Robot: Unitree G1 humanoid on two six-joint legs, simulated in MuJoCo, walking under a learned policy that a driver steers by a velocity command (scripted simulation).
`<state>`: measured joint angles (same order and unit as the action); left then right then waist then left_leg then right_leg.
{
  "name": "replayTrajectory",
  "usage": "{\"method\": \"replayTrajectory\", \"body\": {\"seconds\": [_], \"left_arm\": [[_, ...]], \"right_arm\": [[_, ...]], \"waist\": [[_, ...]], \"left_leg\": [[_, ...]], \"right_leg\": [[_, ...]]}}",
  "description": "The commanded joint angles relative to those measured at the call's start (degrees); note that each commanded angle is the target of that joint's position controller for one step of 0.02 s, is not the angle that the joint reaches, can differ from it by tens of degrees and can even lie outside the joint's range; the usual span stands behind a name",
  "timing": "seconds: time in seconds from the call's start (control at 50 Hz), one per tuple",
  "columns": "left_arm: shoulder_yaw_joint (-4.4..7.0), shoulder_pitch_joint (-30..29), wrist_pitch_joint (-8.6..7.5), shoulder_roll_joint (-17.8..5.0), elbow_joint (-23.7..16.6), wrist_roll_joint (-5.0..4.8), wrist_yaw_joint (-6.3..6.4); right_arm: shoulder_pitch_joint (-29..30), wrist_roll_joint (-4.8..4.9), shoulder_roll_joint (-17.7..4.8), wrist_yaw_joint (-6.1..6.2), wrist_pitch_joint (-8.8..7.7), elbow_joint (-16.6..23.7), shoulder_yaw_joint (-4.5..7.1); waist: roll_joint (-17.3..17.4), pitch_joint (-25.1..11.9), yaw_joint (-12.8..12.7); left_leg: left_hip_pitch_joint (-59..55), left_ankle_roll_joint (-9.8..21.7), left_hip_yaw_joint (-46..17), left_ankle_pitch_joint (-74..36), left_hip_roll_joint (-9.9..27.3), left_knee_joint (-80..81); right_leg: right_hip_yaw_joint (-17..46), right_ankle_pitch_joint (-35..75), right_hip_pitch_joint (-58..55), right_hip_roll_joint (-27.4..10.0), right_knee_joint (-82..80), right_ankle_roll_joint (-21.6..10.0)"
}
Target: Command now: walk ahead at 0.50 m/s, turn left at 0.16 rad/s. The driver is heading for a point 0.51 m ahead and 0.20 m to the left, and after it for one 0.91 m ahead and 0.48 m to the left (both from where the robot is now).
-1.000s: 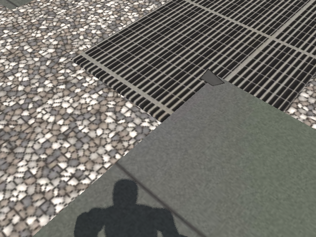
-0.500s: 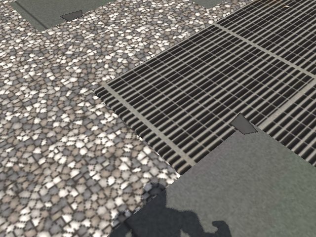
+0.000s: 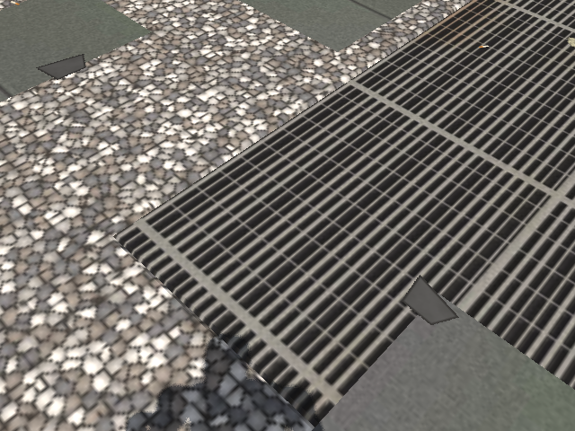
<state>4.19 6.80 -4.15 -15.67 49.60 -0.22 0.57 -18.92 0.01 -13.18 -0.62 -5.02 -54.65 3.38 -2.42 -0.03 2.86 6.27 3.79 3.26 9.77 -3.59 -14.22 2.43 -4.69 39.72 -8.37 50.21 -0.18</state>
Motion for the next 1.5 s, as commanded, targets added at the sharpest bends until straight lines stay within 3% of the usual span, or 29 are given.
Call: {"method": "replayTrajectory", "body": {"seconds": [0.02,0.12,0.2,0.22,0.24,0.26,0.28,0.32,0.36,0.54,0.64,0.68,0.72,0.74,0.76,0.78,0.8,0.86,0.98,1.12,1.18,1.22,1.24,1.26,1.28,1.3,1.34,1.4,1.5], "left_arm": [[0.01,-4.6,-0.78,-1.44,-4.01,0.05,-0.39],[-0.33,-11.75,-1.96,-2.38,-6.5,-0.76,-1.9],[1.89,0.22,-3.08,-7.63,-3.7,-0.56,-1.79],[3.05,10.42,-3.34,-11.24,-1.89,0.47,-1.27],[4.46,16.33,-2.72,-16.75,-0.71,1.09,-1.0],[3.12,16.67,-2.45,-11.87,-0.83,0.66,-1.12],[1.93,12.4,-2.4,-7.86,-1.73,0.33,-0.89],[0.78,5.54,-2.19,-4.26,-2.15,0.56,-0.82],[0.52,2.47,-2.45,-3.09,-1.83,1.09,-0.9],[2.28,5.1,-2.28,-7.78,0.1,0.75,0.6],[3.2,9.03,-0.64,-10.3,1.22,-0.68,0.6],[3.65,8.39,0.12,-11.85,1.03,-1.33,0.61],[3.76,6.55,1.09,-12.67,0.53,-2.02,0.64],[3.05,7.46,1.02,-10.94,0.08,-1.09,0.75],[0.59,10.44,-0.07,-2.74,-3.27,1.68,0.39],[0.12,7.75,-2.72,-4.14,-4.88,-0.2,-0.23],[0.95,1.48,-4.2,-7.63,-6.58,-2.65,-0.79],[1.51,2.14,-4.45,-8.35,-5.28,0.05,-0.15],[0.69,-3.78,-1.89,-4.77,-8.17,1.21,-0.23],[0.24,-13.15,-2.83,-5.15,-12.19,-0.21,-1.89],[0.98,-10.79,-3.74,-6.99,-12.24,-0.35,-2.31],[2.37,-0.54,-4.38,-9.5,-9.99,0.44,-1.85],[3.25,9.13,-4.36,-12.99,-9.14,1.24,-1.37],[4.04,13.38,-3.5,-16.06,-6.99,1.54,-1.74],[2.72,11.71,-3.16,-10.35,-8.17,0.09,-1.93],[1.83,9.25,-2.64,-7.08,-8.86,-0.06,-1.57],[1.09,4.65,-1.93,-5.52,-8.76,0.89,-1.35],[0.98,3.9,-2.5,-5.03,-7.68,0.72,-1.15],[2.1,5.07,-2.54,-8.44,-6.01,0.56,-0.78]], "right_arm": [[0.63,0.64,-9.3,0.84,-0.57,2.97,1.76],[-3.76,1.47,-9.97,1.43,0.55,1.43,2.16],[-1.52,1.26,-9.99,1.78,1.47,2.25,2.42],[-0.72,0.55,-7.09,1.62,1.46,3.79,1.36],[-7.24,0.96,-0.94,1.56,0.53,5.43,-0.25],[-6.94,1.97,-4.44,1.35,-0.23,5.05,0.35],[-2.58,2.88,-8.88,1.36,-0.31,5.98,1.61],[2.23,2.15,-8.15,1.65,0.37,7.08,1.96],[1.1,1.96,-6.06,1.47,1.96,7.35,2.29],[12.22,1.13,-3.72,-0.56,3.24,12.5,1.59],[19.34,1.18,-4.43,-2.14,3.5,16.28,1.28],[17.99,1.11,-6.02,-2.44,3.67,17.04,1.99],[6.15,1.43,-9.64,-2.19,3.79,14.43,4.28],[-4.2,1.65,-14.26,-1.21,4.13,11.41,6.6],[-4.87,2.11,-21.68,-0.39,4.08,10.99,7.88],[-5.83,1.24,-19.76,-0.84,2.92,13.6,6.61],[-4.77,0.66,-15.3,-1.18,1.99,13.16,5.27],[5.89,0.52,-9.04,-0.76,1.23,15.35,3.21],[3.46,0.91,-11.83,1.28,0.91,15.24,3.76],[-2.49,1.55,-11.3,1.69,1.87,13.51,3.76],[-2.35,1.35,-11.38,2.08,2.55,13.75,3.85],[-0.49,1.1,-8.83,1.94,2.67,14.97,2.9],[-0.33,0.02,-5.9,1.81,2.49,16.53,1.69],[-8.79,2.09,-3.56,1.81,1.97,17.91,1.0],[-8.03,2.6,-9.71,1.96,2.01,16.26,1.93],[-1.78,2.17,-12.4,1.84,2.34,17.04,2.68],[3.19,0.98,-11.06,1.67,2.66,18.44,2.85],[2.43,1.89,-7.7,0.95,3.59,19.16,2.45],[7.18,1.37,-6.33,0.3,3.79,21.24,1.67]], "waist": [[5.18,2.29,-0.8],[6.38,3.59,1.03],[7.68,-2.88,-6.16],[4.02,-11.43,-10.17],[-11.29,-20.36,-8.35],[-14.2,-22.95,-8.98],[-9.22,-14.09,-8.89],[-3.42,-4.9,-6.25],[-5.07,-1.5,-3.26],[-0.55,2.9,-4.68],[-0.58,5.38,-6.63],[-1.97,3.61,-4.71],[-1.94,-3.22,2.57],[1.34,-8.75,6.75],[17.6,-10.84,1.5],[14.66,-20.83,2.67],[9.74,-14.57,4.43],[4.5,-5.27,-2.26],[4.08,-0.84,-2.45],[7.34,0.88,1.43],[9.58,0.11,-0.29],[9.52,-5.72,-5.69],[3.04,-14.24,-9.4],[-18.07,-20.49,-5.18],[-11.3,-15.8,-6.35],[-5.58,-8.73,-7.78],[-1.02,-1.59,-5.59],[-3.86,-0.21,-3.5],[-1.33,0.59,-4.07]], "left_leg": [[3.36,8.16,-8.5,-12.36,13.28,6.83],[-1.88,7.56,-12.11,-8.37,15.66,2.11],[-1.88,4.35,-13.24,-17.81,13.95,-11.41],[6.58,2.31,-10.38,-11.9,9.99,-26.75],[28.59,-2.03,-4.13,11.11,1.14,-48.47],[35.77,-2.05,-10.39,24.11,2.37,-58.19],[39.9,-1.48,-10.8,20.59,5.35,-61.6],[37.05,-1.24,-8.8,12.16,9.7,-58.15],[31.8,-1.21,-9.07,8.59,11.95,-54.39],[32.52,-2.51,-5.08,-10.89,11.34,-32.61],[32.79,-0.48,-1.29,-5.74,9.76,-24.49],[28.13,1.54,1.59,0.27,6.94,-23.38],[11.51,4.67,5.14,0.41,1.31,-19.11],[-6.13,7.13,0.49,-1.63,1.56,-17.82],[-23.16,15.78,-29.1,3.76,16.58,-13.58],[-28.87,21.76,-51.95,13.26,23.37,-2.99],[-26.58,18.42,-45.37,9.33,22.32,-1.15],[-4.51,13.5,-27.66,-4.87,16.0,-1.17],[6.15,12.16,-19.11,-12.84,11.51,2.05],[4.26,8.5,-21.88,-4.15,10.83,-2.97],[0.43,7.46,-26.45,-6.07,12.08,-8.33],[3.4,4.62,-24.42,-11.66,7.78,-19.1],[11.77,2.14,-19.14,-2.56,3.85,-35.67],[32.25,-1.45,-13.4,24.88,-2.72,-53.16],[39.02,-2.12,-15.04,23.38,2.13,-60.51],[40.59,-2.47,-13.48,17.82,4.05,-61.93],[37.1,-2.72,-11.57,11.09,7.65,-58.16],[33.34,-2.79,-9.88,8.7,10.24,-53.65],[36.13,-4.04,-8.62,-1.77,11.23,-42.22]], "right_leg": [[-0.97,8.87,-2.71,1.75,-10.77,0.85],[-0.35,7.78,-5.62,4.44,-20.71,0.79],[-1.54,1.12,-24.33,6.48,-24.72,-2.46],[4.7,2.08,-40.81,-0.65,-21.77,-5.82],[27.55,-5.05,-62.61,-15.19,-25.0,-13.86],[38.84,-13.32,-62.78,-16.87,-31.16,-15.66],[30.4,-15.94,-55.76,-15.02,-32.1,-12.94],[17.53,-10.67,-40.32,-10.77,-35.7,-10.31],[10.0,-6.66,-31.95,-8.59,-39.56,-9.4],[-9.08,4.79,-32.76,-6.92,-43.55,-8.84],[-12.53,8.0,-41.4,-9.51,-40.2,-7.44],[-14.21,23.63,-43.87,-9.94,-34.08,-6.36],[-17.21,39.2,-41.9,-7.54,-16.63,-4.22],[-17.83,29.78,-30.81,-5.29,-0.88,-1.45],[-16.1,-19.06,-4.78,4.25,20.51,2.54],[-0.61,-30.68,3.91,9.47,30.22,2.45],[1.86,-25.63,10.12,6.76,31.06,0.87],[2.55,-15.03,0.55,0.66,17.89,-0.44],[0.68,-1.03,-3.48,3.03,-2.14,3.38],[1.33,8.88,-9.62,7.63,-20.7,2.33],[1.35,1.49,-13.32,8.39,-23.04,0.53],[1.6,1.87,-29.36,6.54,-25.0,-2.8],[11.5,0.17,-45.12,-3.67,-23.46,-6.45],[38.92,-13.2,-61.58,-15.45,-29.68,-15.28],[41.52,-24.65,-59.16,-15.58,-32.18,-13.92],[32.03,-23.65,-52.03,-13.25,-32.96,-11.5],[20.06,-11.09,-38.89,-9.01,-35.37,-10.13],[10.22,-4.13,-32.85,-6.53,-39.35,-10.19],[0.23,5.83,-34.85,-7.0,-41.62,-10.95]]}}
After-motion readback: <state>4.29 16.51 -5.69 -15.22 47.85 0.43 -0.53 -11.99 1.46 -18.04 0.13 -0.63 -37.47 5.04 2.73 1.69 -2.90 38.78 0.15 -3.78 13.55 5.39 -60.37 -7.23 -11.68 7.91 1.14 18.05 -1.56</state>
